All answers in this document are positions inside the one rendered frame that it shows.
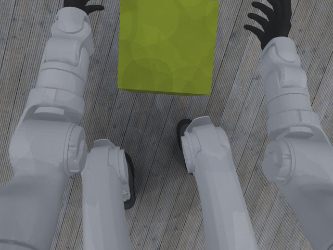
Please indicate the right robot forearm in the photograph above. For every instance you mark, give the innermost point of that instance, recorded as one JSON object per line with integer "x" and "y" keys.
{"x": 287, "y": 98}

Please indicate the left robot hand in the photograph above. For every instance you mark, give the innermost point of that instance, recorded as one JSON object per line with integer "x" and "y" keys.
{"x": 81, "y": 4}

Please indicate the right robot hand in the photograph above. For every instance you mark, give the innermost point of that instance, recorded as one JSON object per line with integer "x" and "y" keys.
{"x": 278, "y": 24}

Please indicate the left robot forearm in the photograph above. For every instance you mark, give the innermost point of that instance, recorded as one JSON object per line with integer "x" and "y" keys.
{"x": 58, "y": 95}

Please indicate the robot left foot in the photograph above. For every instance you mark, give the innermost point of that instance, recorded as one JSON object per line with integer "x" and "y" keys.
{"x": 128, "y": 203}

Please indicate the robot right foot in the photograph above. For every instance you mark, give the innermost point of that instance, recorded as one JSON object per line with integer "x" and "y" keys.
{"x": 181, "y": 128}

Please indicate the robot foot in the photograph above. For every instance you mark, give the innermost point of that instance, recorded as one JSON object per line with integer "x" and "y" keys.
{"x": 128, "y": 203}
{"x": 181, "y": 128}

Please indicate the right robot upper arm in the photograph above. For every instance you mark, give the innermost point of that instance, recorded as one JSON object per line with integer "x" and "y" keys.
{"x": 303, "y": 171}

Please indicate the carton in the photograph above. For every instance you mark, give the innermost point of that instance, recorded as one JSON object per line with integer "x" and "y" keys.
{"x": 167, "y": 46}

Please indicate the left robot upper arm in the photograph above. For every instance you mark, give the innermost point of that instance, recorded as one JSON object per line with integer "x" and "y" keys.
{"x": 44, "y": 155}

